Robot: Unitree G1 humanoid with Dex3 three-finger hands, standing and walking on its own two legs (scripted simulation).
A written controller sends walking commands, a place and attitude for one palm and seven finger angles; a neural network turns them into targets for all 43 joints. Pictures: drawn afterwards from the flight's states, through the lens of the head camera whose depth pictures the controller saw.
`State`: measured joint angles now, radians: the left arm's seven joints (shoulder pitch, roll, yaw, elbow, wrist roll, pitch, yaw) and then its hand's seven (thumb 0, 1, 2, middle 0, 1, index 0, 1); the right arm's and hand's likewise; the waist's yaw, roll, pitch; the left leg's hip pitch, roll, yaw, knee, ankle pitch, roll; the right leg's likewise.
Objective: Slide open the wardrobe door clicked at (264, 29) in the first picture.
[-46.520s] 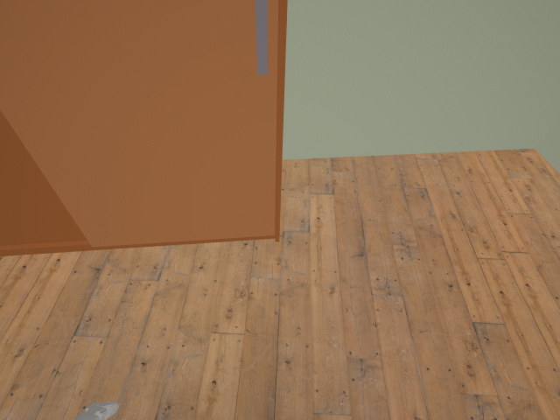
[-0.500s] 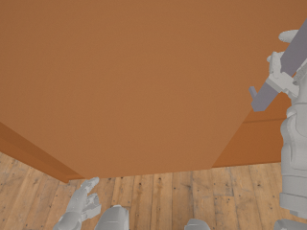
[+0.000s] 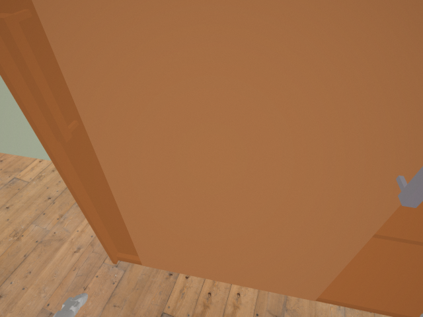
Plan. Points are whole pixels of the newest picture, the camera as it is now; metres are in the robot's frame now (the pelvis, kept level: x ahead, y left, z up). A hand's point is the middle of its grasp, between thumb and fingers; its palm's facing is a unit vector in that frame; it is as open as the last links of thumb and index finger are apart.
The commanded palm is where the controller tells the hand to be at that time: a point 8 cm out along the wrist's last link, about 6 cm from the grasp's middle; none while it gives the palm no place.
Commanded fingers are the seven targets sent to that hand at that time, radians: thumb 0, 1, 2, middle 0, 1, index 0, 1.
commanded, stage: stop walking and hold the door there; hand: right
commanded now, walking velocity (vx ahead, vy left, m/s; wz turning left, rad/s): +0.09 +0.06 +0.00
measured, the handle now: out of the picture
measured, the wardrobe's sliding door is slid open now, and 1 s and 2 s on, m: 0.61 0.61 0.61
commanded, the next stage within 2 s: loosen the grip on the handle in 1.76 s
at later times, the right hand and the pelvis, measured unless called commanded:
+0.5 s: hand out of the picture +0.36 -0.33 +0.19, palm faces +0.56 +0.80 -0.22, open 5.7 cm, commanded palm +0.32 -0.36 +0.16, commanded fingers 0.00 -0.90 -0.90 0.45 1.40 0.45 1.40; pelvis -0.02 +0.01 +0.00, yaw +2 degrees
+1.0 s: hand out of the picture +0.36 -0.33 +0.19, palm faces +0.45 +0.87 -0.21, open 5.9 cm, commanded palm +0.32 -0.36 +0.16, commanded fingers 0.00 -0.90 -0.90 0.45 1.40 0.45 1.40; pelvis -0.04 -0.05 -0.01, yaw -4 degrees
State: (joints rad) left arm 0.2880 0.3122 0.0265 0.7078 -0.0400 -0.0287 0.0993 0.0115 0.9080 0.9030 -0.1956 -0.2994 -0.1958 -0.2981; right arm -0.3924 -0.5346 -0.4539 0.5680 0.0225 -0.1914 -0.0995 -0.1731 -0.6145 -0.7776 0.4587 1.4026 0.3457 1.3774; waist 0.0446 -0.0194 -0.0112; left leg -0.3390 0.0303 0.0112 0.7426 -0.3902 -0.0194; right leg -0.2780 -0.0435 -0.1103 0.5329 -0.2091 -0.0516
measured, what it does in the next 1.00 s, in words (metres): steps on the spot: left foot, then right foot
